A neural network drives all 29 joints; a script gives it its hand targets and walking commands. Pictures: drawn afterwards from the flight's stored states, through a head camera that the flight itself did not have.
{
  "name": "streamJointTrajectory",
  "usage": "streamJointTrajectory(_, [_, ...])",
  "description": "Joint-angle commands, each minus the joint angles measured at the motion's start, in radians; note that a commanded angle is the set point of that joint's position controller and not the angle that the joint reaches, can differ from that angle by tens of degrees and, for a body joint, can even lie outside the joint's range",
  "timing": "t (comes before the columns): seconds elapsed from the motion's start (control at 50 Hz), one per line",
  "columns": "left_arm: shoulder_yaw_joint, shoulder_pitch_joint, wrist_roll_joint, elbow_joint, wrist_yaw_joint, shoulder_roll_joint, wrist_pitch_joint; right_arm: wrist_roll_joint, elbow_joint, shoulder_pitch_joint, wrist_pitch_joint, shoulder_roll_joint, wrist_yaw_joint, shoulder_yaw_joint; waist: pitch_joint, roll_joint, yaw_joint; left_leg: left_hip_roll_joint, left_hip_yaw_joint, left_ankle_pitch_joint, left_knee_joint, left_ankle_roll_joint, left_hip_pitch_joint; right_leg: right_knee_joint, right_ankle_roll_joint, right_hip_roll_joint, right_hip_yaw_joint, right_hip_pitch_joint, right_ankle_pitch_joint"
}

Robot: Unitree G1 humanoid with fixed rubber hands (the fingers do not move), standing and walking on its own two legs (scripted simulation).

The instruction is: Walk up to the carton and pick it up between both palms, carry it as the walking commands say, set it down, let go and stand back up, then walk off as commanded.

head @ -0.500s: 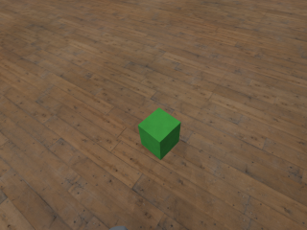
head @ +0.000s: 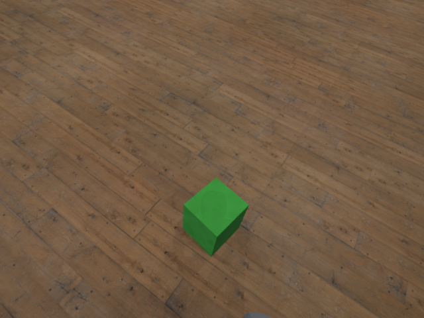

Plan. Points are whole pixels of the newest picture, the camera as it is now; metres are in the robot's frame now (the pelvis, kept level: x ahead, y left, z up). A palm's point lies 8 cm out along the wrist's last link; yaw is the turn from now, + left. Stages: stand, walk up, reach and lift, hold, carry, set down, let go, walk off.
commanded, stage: walk up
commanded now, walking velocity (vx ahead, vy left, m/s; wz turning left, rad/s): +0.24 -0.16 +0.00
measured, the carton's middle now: (213, 217) +0.62 -0.06 -0.65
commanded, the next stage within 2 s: none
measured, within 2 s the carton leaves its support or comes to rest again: neither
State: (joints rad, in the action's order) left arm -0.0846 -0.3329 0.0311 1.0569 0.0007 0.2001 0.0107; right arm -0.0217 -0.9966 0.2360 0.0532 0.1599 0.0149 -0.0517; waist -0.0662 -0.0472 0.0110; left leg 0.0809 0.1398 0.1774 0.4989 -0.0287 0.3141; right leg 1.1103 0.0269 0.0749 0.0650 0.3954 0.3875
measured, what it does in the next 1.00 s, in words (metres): walks ahead: right foot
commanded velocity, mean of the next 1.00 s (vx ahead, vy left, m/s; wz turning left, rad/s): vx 0.04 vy -0.03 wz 0.00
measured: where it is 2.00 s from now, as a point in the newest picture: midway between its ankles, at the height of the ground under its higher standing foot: outside the picture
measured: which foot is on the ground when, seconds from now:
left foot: down 0.00-1.00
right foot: up 0.00-0.28, down 0.30-1.00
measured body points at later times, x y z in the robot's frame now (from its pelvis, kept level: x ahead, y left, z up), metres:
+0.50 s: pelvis +0.07 -0.07 +0.00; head +0.08 -0.09 +0.45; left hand +0.14 +0.15 -0.14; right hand +0.03 -0.28 -0.17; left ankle +0.07 +0.07 -0.74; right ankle +0.11 -0.17 -0.74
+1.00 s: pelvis +0.08 -0.07 +0.01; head +0.09 -0.07 +0.46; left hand +0.08 +0.15 -0.15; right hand +0.06 -0.28 -0.16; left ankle +0.07 +0.08 -0.74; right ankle +0.11 -0.17 -0.74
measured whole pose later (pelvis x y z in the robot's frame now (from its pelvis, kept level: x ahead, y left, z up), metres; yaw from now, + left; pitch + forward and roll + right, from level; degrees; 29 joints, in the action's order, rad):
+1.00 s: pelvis +0.08 -0.07 +0.01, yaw +0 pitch -1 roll +0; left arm -0.02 -0.28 0.01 1.13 0.03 0.14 0.01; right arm -0.01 -1.16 0.32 0.01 0.13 0.04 0.00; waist -0.03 0.00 0.01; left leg 0.07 0.06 0.23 0.38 0.05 0.13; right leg 0.39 -0.02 0.01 0.09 0.20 0.17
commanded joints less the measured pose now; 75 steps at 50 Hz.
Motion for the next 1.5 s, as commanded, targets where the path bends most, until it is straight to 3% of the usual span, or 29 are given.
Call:
streamJointTrajectory(0.0, [0.005, -0.147, 0.005, 0.009, -0.016, -0.004, -0.029, -0.005, 0.006, 0.099, 0.014, 0.106, 0.003, -0.014, 0.054, 0.235, 0.006, 0.234, -0.234, -0.149, -0.292, -0.049, -0.053, -0.003, 0.003, 0.044, -0.034, 0.037, -0.102])
streamJointTrajectory(0.14, [0.020, 0.095, 0.002, -0.080, -0.027, 0.008, -0.040, -0.020, -0.027, 0.227, 0.008, 0.133, 0.012, -0.028, 0.002, 0.238, -0.045, 0.237, -0.193, 0.016, -0.335, -0.073, -0.072, -0.288, 0.033, 0.026, 0.005, 0.087, -0.154])
streamJointTrajectory(0.18, [0.037, 0.136, -0.008, -0.087, -0.020, -0.015, -0.024, -0.025, -0.021, 0.202, -0.001, 0.116, 0.005, -0.031, -0.008, 0.316, -0.042, 0.160, -0.112, 0.072, -0.323, -0.070, -0.022, -0.425, 0.023, -0.013, 0.049, -0.015, -0.159])
streamJointTrajectory(0.2, [0.044, 0.134, -0.017, -0.081, -0.011, -0.017, -0.015, -0.016, -0.034, 0.198, -0.009, 0.098, 0.008, -0.030, -0.003, 0.322, -0.034, 0.118, -0.098, -0.073, -0.278, -0.091, -0.031, -0.475, 0.007, -0.044, 0.058, -0.076, -0.141])
streamJointTrajectory(0.22, [0.044, 0.096, -0.032, -0.054, 0.006, -0.006, -0.007, -0.003, -0.046, 0.182, -0.017, 0.114, 0.011, -0.031, 0.005, 0.278, -0.019, 0.125, -0.094, -0.387, -0.185, -0.094, -0.065, -0.563, -0.008, -0.065, 0.058, -0.116, -0.176])
streamJointTrajectory(0.24, [0.047, 0.046, -0.035, -0.034, 0.020, 0.003, 0.005, 0.010, -0.059, 0.192, -0.018, 0.138, 0.011, -0.034, 0.043, 0.232, -0.011, 0.130, -0.089, -0.477, -0.128, -0.078, -0.096, -0.680, -0.020, -0.075, 0.069, -0.165, -0.284])
streamJointTrajectory(0.26, [0.044, 0.009, -0.030, -0.023, 0.027, 0.031, 0.020, 0.018, -0.072, 0.216, -0.020, 0.128, 0.009, -0.030, 0.068, 0.171, -0.007, 0.111, -0.089, -0.373, -0.085, -0.039, -0.077, -0.773, -0.024, -0.040, 0.037, -0.247, -0.421])
streamJointTrajectory(0.28, [0.032, -0.025, -0.022, -0.022, 0.029, 0.088, 0.035, 0.014, -0.079, 0.250, -0.021, 0.078, 0.008, -0.018, 0.119, 0.080, -0.012, 0.074, -0.082, -0.122, -0.033, 0.008, -0.013, -0.781, -0.031, 0.069, -0.056, -0.354, -0.538])
streamJointTrajectory(0.3, [0.033, -0.008, -0.017, -0.038, 0.025, 0.133, 0.038, 0.010, -0.080, 0.310, -0.030, -0.002, 0.010, 0.007, 0.163, -0.084, -0.044, 0.035, -0.064, 0.237, 0.034, 0.054, 0.030, -0.762, -0.073, 0.258, -0.208, -0.393, -0.708])
streamJointTrajectory(0.32, [0.038, 0.043, -0.026, -0.039, 0.022, 0.138, 0.020, 0.023, -0.097, 0.346, -0.053, -0.012, 0.021, 0.011, 0.162, -0.176, -0.033, 0.001, -0.078, 0.307, 0.029, 0.051, -0.041, -0.811, -0.152, 0.270, -0.235, -0.262, -0.501])
streamJointTrajectory(0.36, [0.053, 0.150, -0.024, -0.062, 0.023, 0.081, 0.009, 0.012, -0.098, 0.258, -0.078, 0.032, 0.022, 0.007, 0.023, -0.168, -0.038, -0.025, -0.083, 0.215, 0.049, 0.046, 0.001, -0.907, -0.132, 0.189, -0.233, -0.171, -0.134])
streamJointTrajectory(0.42, [0.058, 0.167, -0.031, -0.051, 0.029, 0.066, 0.011, 0.001, -0.121, 0.267, -0.071, 0.022, 0.015, 0.017, 0.030, -0.126, -0.059, -0.013, -0.085, 0.072, -0.030, 0.055, -0.098, -0.899, -0.102, 0.131, -0.164, -0.133, -0.143])
streamJointTrajectory(0.5, [0.060, 0.137, -0.043, -0.038, 0.027, 0.035, 0.009, -0.003, -0.136, 0.217, -0.050, 0.057, 0.014, 0.026, 0.007, 0.001, -0.029, 0.028, -0.122, 0.007, -0.136, 0.064, -0.085, -0.873, -0.070, 0.071, -0.128, -0.165, -0.103])
streamJointTrajectory(0.58, [0.053, 0.095, -0.035, -0.010, 0.025, 0.053, 0.012, -0.002, -0.150, 0.182, -0.046, 0.043, 0.016, 0.035, 0.014, 0.054, -0.023, 0.033, -0.118, -0.011, -0.166, 0.065, -0.109, -0.839, -0.069, 0.061, -0.117, -0.200, -0.181])
streamJointTrajectory(1.0, [0.056, 0.000, -0.022, 0.062, 0.032, 0.016, 0.007, 0.008, -0.164, 0.162, -0.041, 0.040, 0.024, 0.043, -0.009, 0.053, -0.006, 0.041, -0.118, -0.002, -0.193, 0.050, -0.108, -0.804, -0.054, 0.032, -0.085, -0.213, -0.221])
streamJointTrajectory(1.02, [0.060, 0.035, -0.009, -0.023, 0.041, 0.059, -0.005, -0.010, -0.110, 0.177, -0.046, 0.080, 0.037, 0.011, -0.002, 0.073, -0.034, 0.059, -0.088, -0.026, -0.147, 0.062, -0.072, -0.754, -0.046, 0.057, -0.047, -0.196, -0.270])
streamJointTrajectory(1.04, [0.042, 0.031, -0.020, -0.054, 0.030, 0.070, -0.015, -0.011, -0.083, 0.146, -0.049, 0.146, 0.051, -0.007, -0.007, 0.050, -0.030, 0.056, -0.050, 0.031, -0.067, 0.066, -0.117, -0.700, -0.059, 0.070, -0.144, -0.085, -0.346])
streamJointTrajectory(1.08, [0.014, 0.062, -0.024, -0.099, 0.027, 0.094, -0.027, -0.001, -0.067, 0.208, -0.058, 0.088, 0.059, 0.005, 0.025, 0.018, -0.045, 0.060, -0.060, 0.096, -0.027, 0.069, -0.104, -0.689, -0.089, 0.105, -0.189, -0.033, -0.290])
streamJointTrajectory(1.14, [0.008, 0.056, -0.021, -0.136, 0.019, 0.075, -0.036, -0.001, -0.019, 0.205, -0.064, 0.098, 0.057, 0.002, 0.013, 0.055, -0.046, 0.113, -0.126, 0.166, -0.084, 0.036, -0.115, -0.624, -0.073, 0.055, -0.180, 0.093, -0.126])
streamJointTrajectory(1.18, [0.013, 0.064, -0.020, -0.170, 0.012, 0.032, -0.035, -0.005, 0.006, 0.186, -0.063, 0.156, 0.060, -0.017, 0.019, 0.189, -0.045, 0.241, -0.226, 0.155, -0.204, -0.053, -0.098, -0.388, -0.038, -0.057, -0.048, 0.115, -0.071])
streamJointTrajectory(1.22, [0.014, 0.072, 0.007, -0.203, 0.007, 0.014, -0.037, -0.009, 0.054, 0.129, -0.055, 0.179, 0.065, -0.032, 0.033, 0.218, -0.042, 0.368, -0.251, -0.141, -0.208, -0.156, -0.060, -0.094, -0.008, -0.035, -0.001, 0.123, 0.155])
streamJointTrajectory(1.26, [0.020, 0.049, 0.007, -0.233, 0.004, 0.009, -0.035, -0.027, 0.076, 0.089, -0.045, 0.196, 0.058, -0.042, 0.039, 0.186, -0.014, 0.331, -0.139, -0.326, -0.134, -0.108, -0.073, -0.162, -0.010, 0.018, -0.030, 0.095, 0.145])
streamJointTrajectory(1.32, [0.008, -0.017, -0.022, -0.233, 0.001, 0.055, -0.019, -0.027, 0.067, 0.057, -0.060, 0.199, 0.044, -0.041, 0.056, 0.183, 0.021, 0.218, 0.013, -0.284, 0.085, -0.023, -0.044, -0.492, -0.040, -0.051, 0.040, -0.090, -0.063])
streamJointTrajectory(1.34, [-0.015, -0.055, -0.014, -0.227, 0.001, 0.113, -0.009, -0.024, 0.058, 0.095, -0.064, 0.180, 0.039, -0.030, 0.070, 0.070, 0.040, 0.172, 0.068, -0.177, 0.253, 0.016, 0.029, -0.634, -0.059, -0.035, -0.021, -0.206, -0.202])
streamJointTrajectory(1.36, [-0.044, -0.134, 0.006, -0.230, 0.005, 0.248, 0.003, -0.036, 0.096, 0.111, -0.074, 0.121, 0.026, -0.005, 0.080, -0.214, 0.052, 0.070, 0.079, 0.404, 0.513, 0.068, 0.275, -0.809, -0.127, 0.282, -0.422, -0.367, -0.447])
streamJointTrajectory(1.38, [-0.055, -0.282, -0.018, -0.179, 0.041, 0.331, -0.023, -0.051, 0.152, 0.037, -0.112, 0.164, 0.009, -0.016, 0.130, -0.120, 0.118, -0.019, -0.107, 0.448, 0.702, 0.085, 0.380, -0.864, -0.202, 0.502, -0.818, -0.337, -0.561])
streamJointTrajectory(1.4, [-0.045, -0.285, -0.004, -0.155, 0.063, 0.294, -0.036, -0.052, 0.171, -0.031, -0.129, 0.180, -0.002, -0.020, 0.060, -0.011, 0.100, 0.028, -0.191, 0.347, 0.758, 0.079, 0.407, -0.850, -0.196, 0.474, -0.727, -0.312, -0.561])
streamJointTrajectory(1.44, [-0.020, -0.167, 0.014, -0.170, 0.067, 0.234, -0.035, -0.039, 0.182, -0.020, -0.131, 0.160, -0.030, -0.016, 0.028, -0.028, 0.036, 0.056, -0.199, 0.163, 0.719, 0.077, 0.372, -0.829, -0.131, 0.314, -0.502, -0.231, -0.403])
streamJointTrajectory(1.48, [0.002, -0.107, 0.003, -0.170, 0.053, 0.176, -0.022, -0.029, 0.188, 0.001, -0.125, 0.157, -0.052, -0.022, 0.046, -0.082, 0.006, 0.033, -0.180, 0.072, 0.708, 0.078, 0.330, -0.784, -0.071, 0.216, -0.367, -0.214, -0.505])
